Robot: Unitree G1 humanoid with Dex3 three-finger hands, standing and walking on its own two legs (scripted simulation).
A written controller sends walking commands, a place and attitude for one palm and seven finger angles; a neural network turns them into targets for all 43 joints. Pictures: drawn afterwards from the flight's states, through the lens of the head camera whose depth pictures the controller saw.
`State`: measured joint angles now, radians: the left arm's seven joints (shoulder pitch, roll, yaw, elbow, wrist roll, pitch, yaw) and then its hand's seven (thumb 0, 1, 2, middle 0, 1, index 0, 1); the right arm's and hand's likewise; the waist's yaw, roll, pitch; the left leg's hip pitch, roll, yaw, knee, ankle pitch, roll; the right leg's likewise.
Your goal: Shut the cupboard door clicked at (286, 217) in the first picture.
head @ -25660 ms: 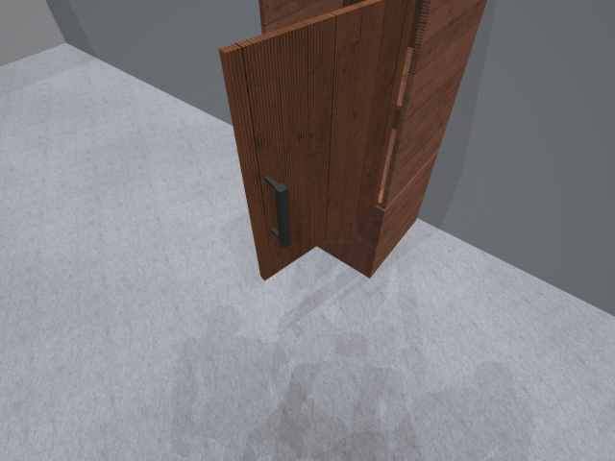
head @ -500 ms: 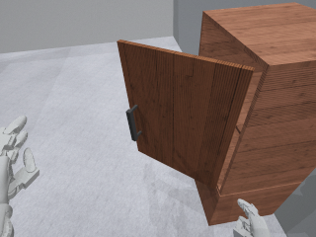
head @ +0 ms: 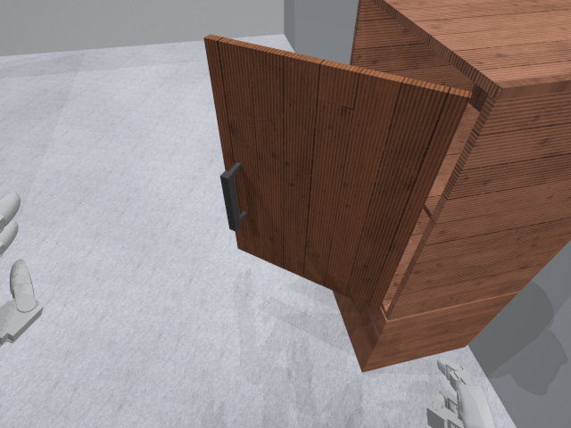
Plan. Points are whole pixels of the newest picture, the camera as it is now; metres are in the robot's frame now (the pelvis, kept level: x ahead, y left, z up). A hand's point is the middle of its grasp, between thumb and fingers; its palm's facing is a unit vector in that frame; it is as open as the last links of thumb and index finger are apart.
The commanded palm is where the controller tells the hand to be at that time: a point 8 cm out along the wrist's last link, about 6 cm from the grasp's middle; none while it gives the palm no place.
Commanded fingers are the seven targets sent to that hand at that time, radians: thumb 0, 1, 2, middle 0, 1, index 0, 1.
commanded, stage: step back with the hand held close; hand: left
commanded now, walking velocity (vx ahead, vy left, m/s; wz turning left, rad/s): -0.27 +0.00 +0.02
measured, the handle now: (235, 198) +0.61 +0.16 -0.09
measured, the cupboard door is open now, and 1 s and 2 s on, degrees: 50 50 50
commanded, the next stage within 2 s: stop stepping back and stand still in 1.26 s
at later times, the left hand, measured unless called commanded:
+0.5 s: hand out of the picture +0.11 +0.27 +0.17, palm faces +0.50 -0.74 -0.45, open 7.4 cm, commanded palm +0.05 +0.31 +0.18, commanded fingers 0.00 0.90 0.90 -0.20 -0.30 -0.20 -0.30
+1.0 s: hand out of the picture +0.02 +0.30 +0.17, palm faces +0.53 -0.75 -0.40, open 7.4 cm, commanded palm -0.06 +0.32 +0.18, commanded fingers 0.00 0.90 0.90 -0.20 -0.30 -0.20 -0.30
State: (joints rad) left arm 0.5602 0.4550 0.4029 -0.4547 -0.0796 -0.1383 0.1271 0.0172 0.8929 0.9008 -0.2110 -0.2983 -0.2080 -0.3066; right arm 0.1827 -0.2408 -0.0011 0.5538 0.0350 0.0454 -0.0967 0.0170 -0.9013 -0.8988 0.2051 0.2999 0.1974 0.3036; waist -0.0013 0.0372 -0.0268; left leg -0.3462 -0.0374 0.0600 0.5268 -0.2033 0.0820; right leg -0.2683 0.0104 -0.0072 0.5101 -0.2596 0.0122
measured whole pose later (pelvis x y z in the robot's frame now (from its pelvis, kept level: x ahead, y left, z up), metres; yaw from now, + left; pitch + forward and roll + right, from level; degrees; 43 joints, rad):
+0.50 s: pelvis -0.07 +0.00 -0.02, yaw +3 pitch +0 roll -2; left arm 0.50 0.42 0.45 -0.52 -0.03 -0.24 0.15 0.02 0.89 0.90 -0.21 -0.30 -0.21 -0.31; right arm 0.21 -0.23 0.00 0.60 0.01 -0.04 -0.07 0.02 -0.90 -0.90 0.21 0.30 0.20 0.30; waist 0.01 0.01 0.01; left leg -0.51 -0.01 0.07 0.69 -0.26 0.08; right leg -0.41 0.03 -0.01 0.65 -0.24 0.01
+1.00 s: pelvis -0.17 +0.01 -0.01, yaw +6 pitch +1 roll -1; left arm 0.46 0.44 0.41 -0.52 -0.02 -0.24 0.16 0.02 0.89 0.90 -0.21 -0.30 -0.21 -0.31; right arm 0.17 -0.20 -0.01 0.65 0.01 -0.06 -0.09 0.02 -0.90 -0.90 0.21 0.30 0.20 0.30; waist 0.02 -0.06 -0.01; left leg -0.42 0.00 0.05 0.60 -0.21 0.03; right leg -0.38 0.02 0.09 0.60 -0.24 0.05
